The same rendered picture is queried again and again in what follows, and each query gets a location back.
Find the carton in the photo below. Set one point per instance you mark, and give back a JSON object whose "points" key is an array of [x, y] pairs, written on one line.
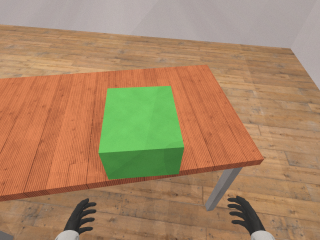
{"points": [[140, 135]]}

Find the right robot forearm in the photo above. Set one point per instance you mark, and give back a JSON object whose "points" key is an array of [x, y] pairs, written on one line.
{"points": [[262, 235]]}

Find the robot right hand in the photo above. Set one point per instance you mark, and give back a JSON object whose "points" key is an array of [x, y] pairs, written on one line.
{"points": [[251, 220]]}

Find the robot left hand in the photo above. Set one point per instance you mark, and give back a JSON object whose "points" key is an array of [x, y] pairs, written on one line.
{"points": [[75, 221]]}

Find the left robot forearm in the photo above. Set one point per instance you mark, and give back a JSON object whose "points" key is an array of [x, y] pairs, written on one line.
{"points": [[68, 235]]}

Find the table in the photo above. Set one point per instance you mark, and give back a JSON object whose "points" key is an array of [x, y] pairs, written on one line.
{"points": [[50, 130]]}

